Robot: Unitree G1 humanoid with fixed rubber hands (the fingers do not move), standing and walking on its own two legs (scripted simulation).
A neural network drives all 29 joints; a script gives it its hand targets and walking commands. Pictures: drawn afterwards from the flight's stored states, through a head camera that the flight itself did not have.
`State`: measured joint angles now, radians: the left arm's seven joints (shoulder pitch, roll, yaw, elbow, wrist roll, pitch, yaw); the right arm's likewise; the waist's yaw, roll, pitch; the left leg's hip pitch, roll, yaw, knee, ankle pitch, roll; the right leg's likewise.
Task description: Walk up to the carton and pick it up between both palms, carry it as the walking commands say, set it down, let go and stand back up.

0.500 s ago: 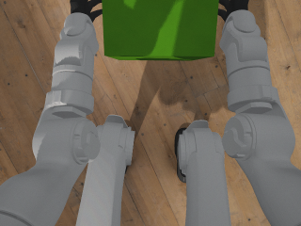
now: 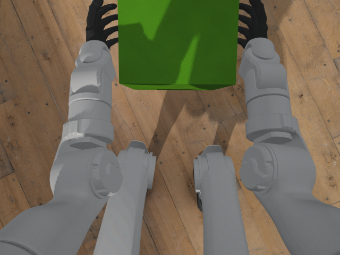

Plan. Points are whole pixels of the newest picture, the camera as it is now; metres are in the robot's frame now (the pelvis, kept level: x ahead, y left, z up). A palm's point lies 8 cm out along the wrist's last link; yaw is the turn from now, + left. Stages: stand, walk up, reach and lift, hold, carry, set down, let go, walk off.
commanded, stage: reach and lift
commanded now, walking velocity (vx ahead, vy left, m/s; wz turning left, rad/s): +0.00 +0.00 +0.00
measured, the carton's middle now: (175, 50) +0.53 +0.01 -0.16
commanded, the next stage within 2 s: none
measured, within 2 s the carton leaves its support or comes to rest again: neither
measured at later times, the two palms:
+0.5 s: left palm (82, 37) +0.49 +0.15 +0.00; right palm (274, 31) +0.51 -0.15 -0.01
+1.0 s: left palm (55, 29) +0.47 +0.15 +0.07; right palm (302, 19) +0.49 -0.14 +0.07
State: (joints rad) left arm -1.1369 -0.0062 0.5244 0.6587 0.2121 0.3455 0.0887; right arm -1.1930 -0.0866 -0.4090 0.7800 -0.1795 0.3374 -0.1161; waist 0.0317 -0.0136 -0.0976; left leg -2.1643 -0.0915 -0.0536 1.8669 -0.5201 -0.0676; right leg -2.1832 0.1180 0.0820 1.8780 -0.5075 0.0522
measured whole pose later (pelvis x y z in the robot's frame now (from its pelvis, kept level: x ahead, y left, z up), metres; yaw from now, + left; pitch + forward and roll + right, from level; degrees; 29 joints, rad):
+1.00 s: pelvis +0.03 +0.00 +0.12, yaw -1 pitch +41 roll +1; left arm -0.84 -0.10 0.51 0.62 0.24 0.34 0.10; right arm -0.92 0.03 -0.41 0.75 -0.22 0.32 -0.13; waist 0.03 -0.02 -0.25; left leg -1.73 -0.10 -0.09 1.50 -0.49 -0.06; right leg -1.74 0.13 0.11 1.51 -0.49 0.04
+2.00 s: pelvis +0.07 +0.00 +0.25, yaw -1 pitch +27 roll +0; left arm -0.52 -0.19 0.47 0.50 0.28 0.32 0.06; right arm -0.58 0.13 -0.41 0.60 -0.27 0.30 -0.05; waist 0.03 -0.01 -0.20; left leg -1.06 -0.08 -0.13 0.93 -0.34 -0.04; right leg -1.07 0.10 0.14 0.93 -0.34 0.02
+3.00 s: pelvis +0.10 +0.00 +0.32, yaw +0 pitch +0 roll +0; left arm -0.32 -0.17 0.33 0.38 0.30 0.59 0.02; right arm -0.32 0.17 -0.30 0.40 -0.30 0.57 -0.01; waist 0.03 0.00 -0.07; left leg -0.20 -0.04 -0.14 0.39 -0.19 -0.02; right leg -0.21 0.05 0.14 0.41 -0.20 0.00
